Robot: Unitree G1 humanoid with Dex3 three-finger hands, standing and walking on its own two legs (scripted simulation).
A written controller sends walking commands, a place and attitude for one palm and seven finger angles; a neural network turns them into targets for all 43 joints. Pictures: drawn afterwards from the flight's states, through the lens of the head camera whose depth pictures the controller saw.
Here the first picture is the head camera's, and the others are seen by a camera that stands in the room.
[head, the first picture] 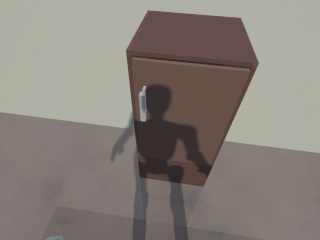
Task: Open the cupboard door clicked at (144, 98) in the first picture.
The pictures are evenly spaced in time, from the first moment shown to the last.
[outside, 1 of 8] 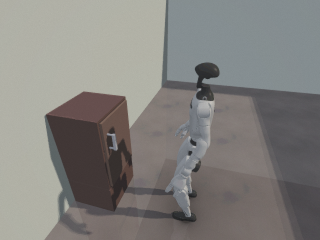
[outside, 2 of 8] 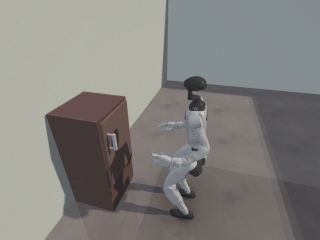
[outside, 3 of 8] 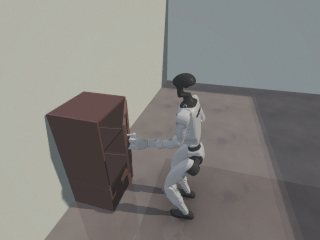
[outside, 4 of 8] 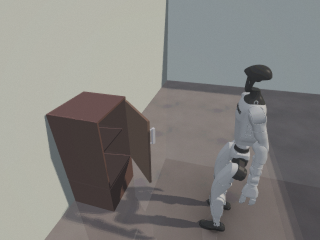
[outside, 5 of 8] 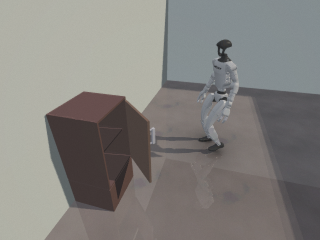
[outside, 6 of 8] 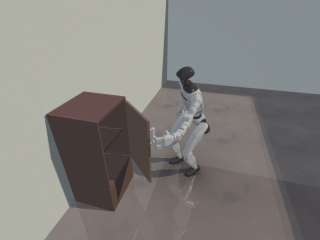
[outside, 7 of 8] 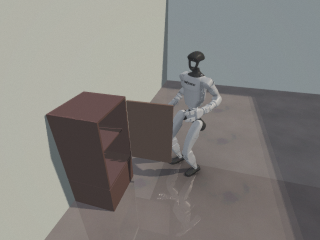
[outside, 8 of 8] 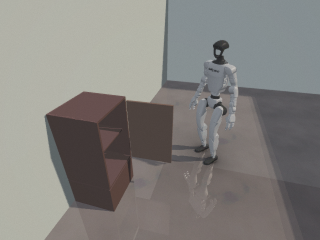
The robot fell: no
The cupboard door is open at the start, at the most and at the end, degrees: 0 92 92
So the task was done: yes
